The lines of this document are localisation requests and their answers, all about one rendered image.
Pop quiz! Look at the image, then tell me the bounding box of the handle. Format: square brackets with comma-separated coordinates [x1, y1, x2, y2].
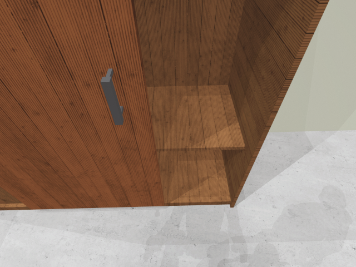
[101, 68, 124, 125]

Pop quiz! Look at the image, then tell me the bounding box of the wardrobe door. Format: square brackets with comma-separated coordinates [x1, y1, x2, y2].
[0, 0, 164, 210]
[0, 187, 22, 204]

